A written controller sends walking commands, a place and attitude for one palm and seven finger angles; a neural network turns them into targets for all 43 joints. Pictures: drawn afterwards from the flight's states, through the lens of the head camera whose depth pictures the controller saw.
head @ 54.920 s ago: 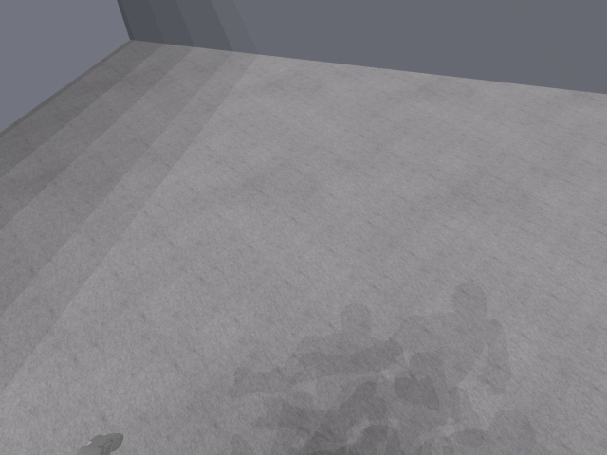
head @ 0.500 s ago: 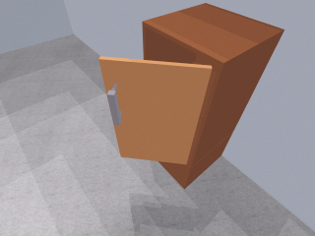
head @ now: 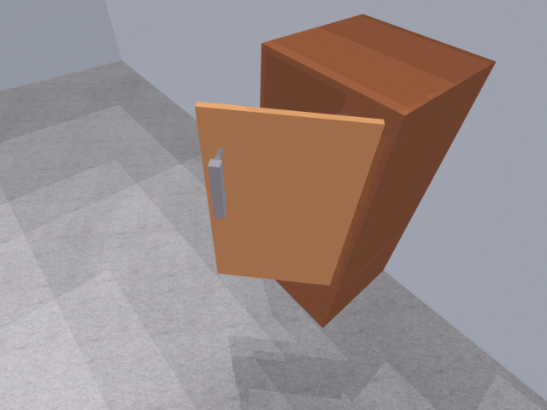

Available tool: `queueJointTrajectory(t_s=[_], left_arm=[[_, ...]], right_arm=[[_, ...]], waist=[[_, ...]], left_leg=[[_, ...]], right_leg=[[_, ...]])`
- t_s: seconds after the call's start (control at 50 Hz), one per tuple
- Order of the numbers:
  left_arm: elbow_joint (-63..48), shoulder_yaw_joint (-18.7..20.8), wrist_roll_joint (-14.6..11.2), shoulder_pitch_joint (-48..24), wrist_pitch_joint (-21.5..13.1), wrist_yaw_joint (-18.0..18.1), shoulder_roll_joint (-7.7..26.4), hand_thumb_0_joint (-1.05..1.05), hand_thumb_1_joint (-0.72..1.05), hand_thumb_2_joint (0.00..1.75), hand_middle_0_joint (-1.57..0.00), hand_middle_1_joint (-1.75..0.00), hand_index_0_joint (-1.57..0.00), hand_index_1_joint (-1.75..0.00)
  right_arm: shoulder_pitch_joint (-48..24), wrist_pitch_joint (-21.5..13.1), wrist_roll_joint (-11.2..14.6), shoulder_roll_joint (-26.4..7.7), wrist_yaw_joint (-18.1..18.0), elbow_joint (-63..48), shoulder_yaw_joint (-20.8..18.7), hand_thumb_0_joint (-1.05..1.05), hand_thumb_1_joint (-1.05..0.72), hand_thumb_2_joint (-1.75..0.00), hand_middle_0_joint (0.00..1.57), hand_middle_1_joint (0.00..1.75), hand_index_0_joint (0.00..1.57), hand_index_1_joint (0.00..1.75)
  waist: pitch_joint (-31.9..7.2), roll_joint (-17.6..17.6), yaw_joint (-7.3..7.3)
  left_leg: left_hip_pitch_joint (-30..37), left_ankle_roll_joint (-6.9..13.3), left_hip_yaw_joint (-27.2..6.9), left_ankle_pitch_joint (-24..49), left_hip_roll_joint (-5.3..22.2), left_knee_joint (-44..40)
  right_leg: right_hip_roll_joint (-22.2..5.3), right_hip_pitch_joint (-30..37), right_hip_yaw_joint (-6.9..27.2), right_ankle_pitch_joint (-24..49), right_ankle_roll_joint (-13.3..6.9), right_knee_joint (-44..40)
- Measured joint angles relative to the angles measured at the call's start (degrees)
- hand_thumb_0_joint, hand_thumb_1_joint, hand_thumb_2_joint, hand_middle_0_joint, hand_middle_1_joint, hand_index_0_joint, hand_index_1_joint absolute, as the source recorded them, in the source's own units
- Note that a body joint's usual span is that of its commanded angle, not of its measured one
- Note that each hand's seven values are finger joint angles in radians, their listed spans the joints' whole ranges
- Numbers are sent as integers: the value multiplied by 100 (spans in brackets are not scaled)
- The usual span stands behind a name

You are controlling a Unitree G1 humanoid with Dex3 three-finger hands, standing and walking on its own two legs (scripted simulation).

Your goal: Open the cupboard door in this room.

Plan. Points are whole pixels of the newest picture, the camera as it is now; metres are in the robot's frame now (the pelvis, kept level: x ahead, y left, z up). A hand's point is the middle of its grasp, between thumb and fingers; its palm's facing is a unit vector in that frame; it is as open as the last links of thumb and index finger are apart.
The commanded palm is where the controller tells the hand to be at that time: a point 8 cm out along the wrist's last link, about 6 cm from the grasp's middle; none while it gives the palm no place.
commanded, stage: come to a stop and stand still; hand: left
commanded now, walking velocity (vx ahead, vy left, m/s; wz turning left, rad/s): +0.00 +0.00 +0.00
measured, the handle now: (219, 184) +0.56 +0.16 -0.03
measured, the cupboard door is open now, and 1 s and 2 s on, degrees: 43 43 43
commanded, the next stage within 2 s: look again from close up in 0.46 s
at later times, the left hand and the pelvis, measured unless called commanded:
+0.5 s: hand out of the picture -0.04 +0.18 -0.18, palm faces +0.03 -0.99 -0.15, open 7.4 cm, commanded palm none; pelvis +0.00 +0.02 +0.00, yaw -1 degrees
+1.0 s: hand out of the picture -0.03 +0.16 -0.18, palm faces +0.02 -0.99 -0.15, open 7.4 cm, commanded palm none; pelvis +0.00 +0.01 +0.00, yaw -2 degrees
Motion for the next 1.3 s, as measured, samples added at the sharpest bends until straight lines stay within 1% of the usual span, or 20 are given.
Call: queueJointTrajectory(t_s=[0.22, 0.32, 0.52, 0.64, 0.82, 1.12, 1.14, 1.16, 1.18, 1.2, 1.24, 1.28, 1.3], left_arm=[[258, 1, 26, 229, -2, 40, -253, 0, 91, 90, -20, -30, -19, -30], [291, 23, 38, 259, -16, 58, -298, 0, 91, 90, -20, -30, -19, -30], [270, 74, 60, 247, -18, 79, -305, 0, 91, 90, -20, -30, -19, -30], [257, 89, 56, 237, -44, 83, -290, 0, 91, 90, -20, -30, -19, -30], [243, 73, 51, 203, -53, 72, -323, 0, 91, 90, -20, -30, -19, -30], [235, 49, 26, 166, -99, 64, -395, 0, 91, 90, -20, -30, -19, -30], [240, 21, 45, 148, -119, 93, -393, 0, 91, 90, -20, -30, -19, -30], [-672, 35, -199, 421, 232, 89, -380, 0, 91, 90, -20, -30, -20, -30], [-1724, 61, -284, 768, 507, 265, -273, 3, 93, 90, -20, -30, -20, -30], [-2588, 96, -402, 1076, 465, 435, -118, 5, 96, 89, -21, -30, -20, -31], [-3931, 121, -715, 1371, 201, 648, 141, 6, 97, 89, -21, -31, -20, -32], [-4770, 160, -928, 1255, -220, 655, 210, 6, 95, 88, -20, -33, -20, -33], [-5003, 197, -985, 1098, -518, 594, 201, 6, 93, 87, -20, -33, -20, -34]], right_arm=[[153, -23, 37, 185, -41, 189, -56, 1, -91, -90, 20, 30, 20, 30], [153, -35, 39, 242, -64, 213, -83, 1, -91, -90, 20, 30, 20, 30], [148, -41, 41, 229, -79, 203, -145, 1, -92, -90, 20, 30, 20, 30], [150, -44, 41, 221, -71, 210, -155, 1, -91, -90, 20, 30, 20, 30], [163, -45, 45, 220, -62, 206, -154, 1, -91, -90, 20, 30, 20, 30], [166, -64, 46, 263, -69, 234, -127, 1, -91, -90, 20, 30, 20, 30], [178, -51, 41, 247, -63, 187, -94, 1, -91, -90, 20, 30, 20, 30], [288, -67, 82, 212, -89, -112, -22, 1, -92, -90, 20, 30, 20, 30], [461, -293, 141, 166, -168, -402, 59, 2, -92, -90, 20, 30, 20, 30], [634, -587, 211, 113, -215, -653, 90, 2, -93, -90, 20, 30, 20, 30], [822, -1092, 358, -45, -268, -1096, 92, 3, -93, -90, 20, 30, 20, 30], [783, -1414, 372, -318, -292, -1447, 63, 3, -93, -90, 20, 30, 20, 30], [689, -1505, 343, -455, -278, -1597, 36, 2, -93, -90, 20, 30, 20, 30]], waist=[[79, -62, -2], [81, -51, -1], [49, -12, -15], [36, 13, -24], [39, 27, -39], [85, 28, -56], [90, 49, -64], [134, 43, -113], [128, -5, -101], [40, -52, -100], [-94, -58, -165], [-185, 135, -278], [-261, 233, -327]], left_leg=[[40, 126, 88, 74, -114, -132], [60, 164, 120, 107, -152, -186], [85, 184, 199, 152, -200, -285], [95, 175, 214, 160, -177, -304], [94, 128, 213, 159, -133, -317], [71, 35, 188, 82, -14, -233], [-5, 9, 169, 39, 16, -118], [-68, -2, 140, -20, 18, 17], [-100, -18, 144, -78, -1, 107], [-170, -56, 148, -135, -34, 185], [-358, -86, 90, -248, -124, 436], [-668, -68, -58, -419, -141, 882], [-883, -80, -115, -522, -125, 1135]], right_leg=[[-111, -22, 89, 56, 110, -29], [-147, -30, 122, 76, 142, -38], [-192, -96, 208, 72, 149, 13], [-169, -85, 225, 99, 166, -28], [-124, -87, 226, 105, 135, -50], [-6, -62, 202, 79, 44, -88], [15, -88, 179, 67, 36, -61], [10, -133, 146, 15, 26, 58], [-2, -232, 165, -139, -49, 284], [-23, -385, 190, -373, -127, 560], [-41, -603, 191, -527, -199, 907], [-36, -772, 103, -580, -146, 1167], [-25, -924, 47, -673, -122, 1328]])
